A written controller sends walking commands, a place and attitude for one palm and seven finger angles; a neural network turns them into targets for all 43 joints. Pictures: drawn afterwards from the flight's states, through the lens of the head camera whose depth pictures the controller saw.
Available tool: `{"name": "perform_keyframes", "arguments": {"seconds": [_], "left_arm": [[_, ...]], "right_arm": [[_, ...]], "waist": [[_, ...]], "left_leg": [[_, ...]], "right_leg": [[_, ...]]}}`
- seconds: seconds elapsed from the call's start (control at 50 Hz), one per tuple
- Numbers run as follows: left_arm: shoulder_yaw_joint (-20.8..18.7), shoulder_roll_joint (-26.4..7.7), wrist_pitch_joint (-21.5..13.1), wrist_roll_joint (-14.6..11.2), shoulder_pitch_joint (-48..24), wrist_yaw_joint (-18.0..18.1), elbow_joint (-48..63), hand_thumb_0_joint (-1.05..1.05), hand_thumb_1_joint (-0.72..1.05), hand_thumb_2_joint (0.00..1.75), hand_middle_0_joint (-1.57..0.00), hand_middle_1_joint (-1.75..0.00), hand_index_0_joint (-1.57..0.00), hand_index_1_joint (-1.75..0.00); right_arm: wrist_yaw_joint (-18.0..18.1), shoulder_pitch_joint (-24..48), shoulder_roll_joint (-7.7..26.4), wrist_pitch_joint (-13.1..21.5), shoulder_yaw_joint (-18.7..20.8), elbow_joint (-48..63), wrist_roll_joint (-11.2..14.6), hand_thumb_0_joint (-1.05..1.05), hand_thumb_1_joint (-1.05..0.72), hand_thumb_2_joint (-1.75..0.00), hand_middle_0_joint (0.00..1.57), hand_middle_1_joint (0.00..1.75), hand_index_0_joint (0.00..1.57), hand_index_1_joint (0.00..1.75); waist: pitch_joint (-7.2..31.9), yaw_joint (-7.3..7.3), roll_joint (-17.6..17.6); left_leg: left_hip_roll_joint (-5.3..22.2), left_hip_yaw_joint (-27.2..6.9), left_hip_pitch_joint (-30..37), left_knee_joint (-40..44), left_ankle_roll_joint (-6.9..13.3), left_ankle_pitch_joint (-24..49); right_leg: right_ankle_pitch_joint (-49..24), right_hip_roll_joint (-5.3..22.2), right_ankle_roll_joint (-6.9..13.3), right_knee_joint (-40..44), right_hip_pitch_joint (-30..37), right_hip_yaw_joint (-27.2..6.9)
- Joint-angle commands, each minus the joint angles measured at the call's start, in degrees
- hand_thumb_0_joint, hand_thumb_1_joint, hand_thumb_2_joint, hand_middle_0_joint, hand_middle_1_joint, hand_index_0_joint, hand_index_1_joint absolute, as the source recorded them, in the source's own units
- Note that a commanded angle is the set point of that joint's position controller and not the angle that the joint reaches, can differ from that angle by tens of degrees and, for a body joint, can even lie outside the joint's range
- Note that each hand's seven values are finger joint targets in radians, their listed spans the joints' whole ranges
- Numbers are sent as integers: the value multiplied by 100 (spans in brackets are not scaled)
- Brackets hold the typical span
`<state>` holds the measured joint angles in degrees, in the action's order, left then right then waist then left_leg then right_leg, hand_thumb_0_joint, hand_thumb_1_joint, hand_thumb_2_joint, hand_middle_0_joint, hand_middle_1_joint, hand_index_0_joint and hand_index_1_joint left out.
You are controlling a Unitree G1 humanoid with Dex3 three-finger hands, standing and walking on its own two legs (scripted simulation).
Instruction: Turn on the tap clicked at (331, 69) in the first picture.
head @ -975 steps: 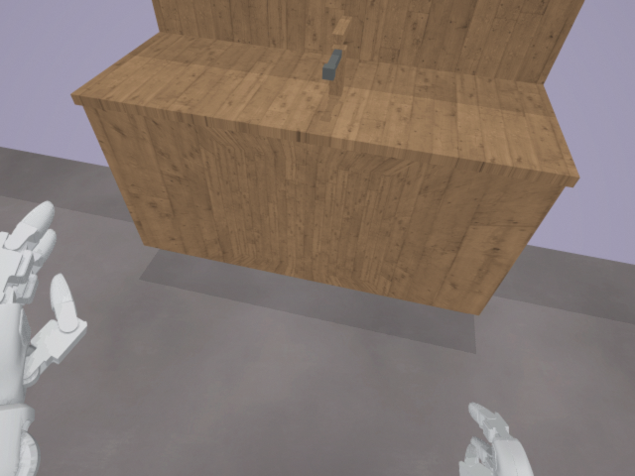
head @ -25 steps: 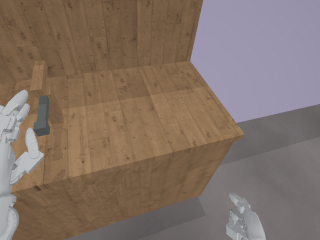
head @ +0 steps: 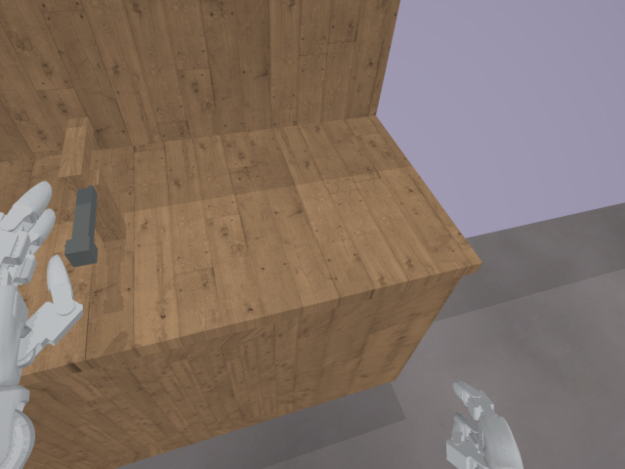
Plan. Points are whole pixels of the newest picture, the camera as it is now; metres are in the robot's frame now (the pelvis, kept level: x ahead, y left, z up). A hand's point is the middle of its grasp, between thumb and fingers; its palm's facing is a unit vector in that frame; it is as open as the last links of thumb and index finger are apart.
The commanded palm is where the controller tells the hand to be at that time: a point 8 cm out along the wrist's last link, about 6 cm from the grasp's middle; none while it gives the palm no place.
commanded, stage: turn the palm inward beside the body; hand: left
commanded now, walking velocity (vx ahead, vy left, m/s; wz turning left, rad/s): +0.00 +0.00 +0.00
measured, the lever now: (81, 251) +0.34 +0.34 +0.06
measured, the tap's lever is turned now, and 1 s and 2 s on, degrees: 0 0 0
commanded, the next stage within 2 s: none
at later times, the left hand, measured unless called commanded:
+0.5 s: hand (82, 350) +0.18 +0.23 +0.14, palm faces +0.48 -0.82 -0.31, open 7.4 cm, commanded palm +0.14 +0.27 +0.16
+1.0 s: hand (120, 350) +0.19 +0.21 +0.13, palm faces +0.49 -0.84 -0.25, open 7.4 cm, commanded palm +0.14 +0.24 +0.15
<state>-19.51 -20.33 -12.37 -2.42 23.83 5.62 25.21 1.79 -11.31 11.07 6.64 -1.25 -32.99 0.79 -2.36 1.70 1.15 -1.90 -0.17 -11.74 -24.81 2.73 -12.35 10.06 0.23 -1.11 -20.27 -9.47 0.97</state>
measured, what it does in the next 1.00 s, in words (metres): shifts its weight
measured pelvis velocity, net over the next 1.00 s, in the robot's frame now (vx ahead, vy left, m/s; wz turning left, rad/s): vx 0.01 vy -0.07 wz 0.05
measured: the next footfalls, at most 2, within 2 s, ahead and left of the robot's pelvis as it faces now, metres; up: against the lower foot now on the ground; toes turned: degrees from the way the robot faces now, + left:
none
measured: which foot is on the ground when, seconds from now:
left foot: down 0.00-1.00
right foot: down 0.00-1.00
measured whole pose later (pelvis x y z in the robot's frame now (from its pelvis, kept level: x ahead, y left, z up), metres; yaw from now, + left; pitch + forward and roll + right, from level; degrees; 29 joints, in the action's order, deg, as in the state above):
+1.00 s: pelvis +0.01 -0.07 -0.02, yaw +3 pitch +2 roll +1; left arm -21.6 -17.1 -4.0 -12.4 25.9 2.2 20.9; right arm 5.8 -12.5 15.1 14.0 0.4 -39.2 1.8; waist 3.8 4.3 -2.3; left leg -0.1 -4.0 -20.0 -38.1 -2.0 -19.8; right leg 21.7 -2.0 4.2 -39.4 -19.5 4.3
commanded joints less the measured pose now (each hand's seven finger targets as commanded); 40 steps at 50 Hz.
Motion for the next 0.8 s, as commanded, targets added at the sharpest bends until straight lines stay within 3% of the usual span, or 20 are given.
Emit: {"name": "perform_keyframes", "arguments": {"seconds": [0.0, 0.06, 0.08, 0.1, 0.12, 0.14, 0.16, 0.18, 0.24, 0.28, 0.32, 0.38, 0.4, 0.44, 0.48, 0.54, 0.62, 0.68, 0.7, 0.78], "left_arm": [[-497, -832, -306, -31, -447, 130, 1157, 0, 90, 90, -20, -30, -20, -30], [-517, -883, -307, -21, -515, 142, 1237, 0, 90, 90, -20, -30, -20, -30], [-1918, -5537, -1215, 257, -5944, 265, 3565, 0, 90, 90, -20, -30, -20, -30], [-1778, -2546, 46, 799, -3812, 0, -139, 0, 90, 90, -20, -30, -20, -30], [-526, -1166, 529, -83, -2504, -176, -611, 0, 90, 90, -20, -30, -20, -30], [-872, -1065, 732, -456, -2388, -390, 238, 0, 90, 90, -20, -30, -20, -30], [-764, -982, 1074, -712, -1630, -584, 60, 0, 90, 90, -20, -30, -20, -30], [-290, -346, 1410, -808, -856, -728, -191, 0, 90, 90, -20, -30, -20, -30], [-132, -643, 1562, -335, -793, -704, 538, 0, 90, 90, -20, -30, -20, -30], [-824, -1306, 1259, -238, -601, -412, 1056, 0, 90, 90, -20, -30, -20, -30], [-1001, -1245, 752, -257, -813, -127, 1248, 0, 90, 90, -20, -30, -20, -30], [-1450, -1661, 89, -342, -1264, 223, 1493, 0, 90, 90, -20, -30, -20, -30], [-1266, -1469, -18, -326, -1353, 292, 1430, 0, 90, 90, -20, -30, -20, -30], [-930, -1093, -5, -375, -1326, 258, 758, 0, 90, 90, -20, -30, -20, -30], [-735, -1135, 122, -382, -1671, 102, 543, 0, 90, 90, -20, -30, -20, -30], [-370, -1090, 466, -496, -1845, -191, 362, 0, 90, 90, -20, -30, -20, -30], [-546, -1257, 737, -613, -1841, -310, 272, 0, 90, 90, -20, -30, -20, -30], [-1088, -1535, 695, -717, -1360, -218, 297, 0, 90, 90, -20, -30, -20, -30], [-926, -1293, 649, -764, -1309, -200, 471, 0, 90, 90, -20, -30, -20, -30], [-1308, -1309, 512, -889, -462, -137, 486, 0, 90, 90, -20, -30, -20, -30]], "right_arm": [[72, 510, 772, 274, 296, 856, -20, 0, -90, -90, 20, 30, 20, 30], [72, 502, 774, 285, 329, 898, 2, 0, -90, -90, 20, 30, 20, 30], [513, -484, 1119, 100, -911, 1731, 417, 0, -90, -90, 20, 30, 20, 30], [399, 406, 756, 277, 308, 659, -365, 0, -90, -90, 20, 30, 20, 30], [64, 229, 932, 370, 265, 671, -187, 0, -90, -90, 20, 30, 20, 30], [18, 235, 1219, 455, 375, 572, -211, 0, -90, -90, 20, 30, 20, 30], [46, 423, 1153, 481, 363, 530, -100, 0, -90, -90, 20, 30, 20, 30], [-43, 691, 1033, 482, 207, 559, 49, 0, -90, -90, 20, 30, 20, 30], [-135, 944, 1070, 436, 198, 647, 25, 0, -90, -90, 20, 30, 20, 30], [-94, 1072, 1055, 419, 199, 724, -6, 0, -90, -90, 20, 30, 20, 30], [-26, 1132, 895, 460, 196, 749, -148, 0, -90, -90, 20, 30, 20, 30], [84, 1034, 833, 516, 213, 532, -158, 0, -90, -90, 20, 30, 20, 30], [98, 987, 790, 554, 223, 540, -177, 0, -90, -90, 20, 30, 20, 30], [141, 922, 798, 588, 189, 374, -126, 0, -90, -90, 20, 30, 20, 30], [227, 967, 857, 626, 157, 331, -72, 0, -90, -90, 20, 30, 20, 30], [395, 1034, 904, 711, 130, 331, -31, 0, -90, -90, 20, 30, 20, 30], [520, 1086, 868, 788, 173, 285, 1, 0, -90, -90, 20, 30, 20, 30], [502, 1070, 841, 807, 215, 235, 17, 0, -90, -90, 20, 30, 20, 30], [474, 1077, 787, 810, 212, 271, 18, 0, -90, -90, 20, 30, 20, 30], [409, 741, 849, 896, 270, 249, 23, 0, -90, -90, 20, 30, 20, 30]], "waist": [[733, -23, -467], [753, -21, -408], [386, -431, -2056], [1598, 281, -1268], [1427, -48, -948], [2094, 193, -582], [2062, 389, -654], [1615, 378, -755], [755, 271, -330], [830, 327, -284], [941, 270, -167], [1001, 244, -632], [1210, 244, -916], [712, 79, -865], [565, -9, -783], [531, 24, -539], [611, 155, -103], [745, 350, -78], [845, 327, -121], [1362, 401, 41]], "left_leg": [[444, -405, -144, 616, -239, 595], [459, -428, -132, 617, -225, 464], [379, -648, -1674, 415, 1, -485], [341, -271, 424, 152, -409, 1365], [367, -372, 1039, 132, -717, 2832], [416, -354, 1540, -5, -711, 3176], [363, -251, 1526, -73, -622, 3234], [378, -207, 1317, -36, -629, 2976], [343, -253, 311, 60, -391, 1410], [267, -204, 13, 41, -290, 590], [210, -203, -152, -107, -279, 264], [163, -159, -302, -368, -225, -186], [112, -121, -316, -443, -218, -195], [90, -135, -553, -585, -174, -683], [57, -141, -663, -611, -113, -1164], [20, -153, -758, -702, -64, -1273], [97, -190, -874, -914, -89, -919], [187, -269, -1015, -1043, -164, -613], [183, -250, -1009, -1046, -166, -489], [138, -130, -830, -1123, -120, 591]], "right_leg": [[-717, 145, 146, 168, 526, -148], [-644, 168, 157, 160, 561, -189], [401, -158, -212, -592, 688, -306], [-140, -81, 416, -838, 320, 155], [-437, -309, 433, -669, -423, 525], [-669, -298, 326, -688, -385, 445], [-800, -238, 320, -673, -237, 434], [-630, -281, 289, -714, -409, 496], [-442, -213, 283, -794, -565, 608], [-60, -253, 285, -874, -567, 537], [293, -252, 271, -981, -735, 497], [672, -234, 243, -1041, -1016, 352], [723, -175, 265, -1057, -952, 290], [1038, -121, 230, -995, -1276, 217], [1422, -47, 200, -846, -1385, 94], [1895, 107, 176, -561, -1270, -190], [2266, 310, 116, -269, -1007, -633], [1699, 498, 23, -309, -712, -875], [1367, 526, 5, -404, -636, -829], [-1114, 378, -65, -1009, -238, -427]]}}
